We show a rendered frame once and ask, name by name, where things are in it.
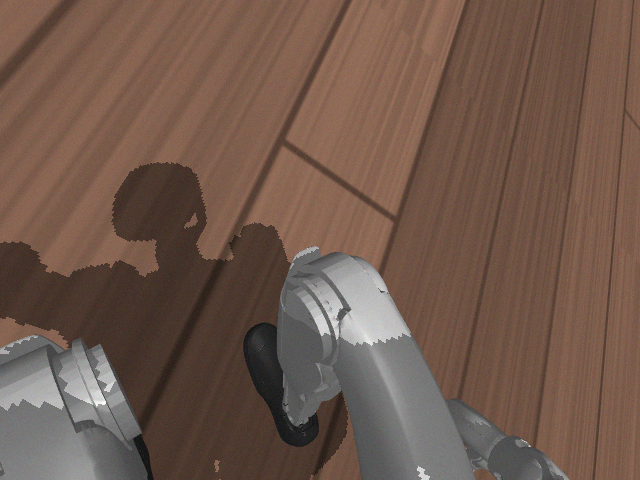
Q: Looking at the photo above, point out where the right robot arm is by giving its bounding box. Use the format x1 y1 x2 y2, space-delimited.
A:
487 436 569 480

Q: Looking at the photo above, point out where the left robot foot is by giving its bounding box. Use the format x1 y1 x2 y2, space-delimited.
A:
133 434 154 480

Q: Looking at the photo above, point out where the right robot hand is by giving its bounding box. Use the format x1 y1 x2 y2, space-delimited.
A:
445 398 508 471

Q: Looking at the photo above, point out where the right robot foot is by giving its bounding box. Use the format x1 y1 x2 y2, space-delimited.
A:
243 323 319 447

